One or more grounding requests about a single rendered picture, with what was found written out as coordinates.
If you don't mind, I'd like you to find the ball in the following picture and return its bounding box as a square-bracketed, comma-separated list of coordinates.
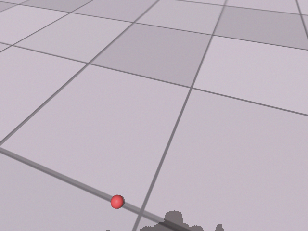
[111, 195, 124, 209]

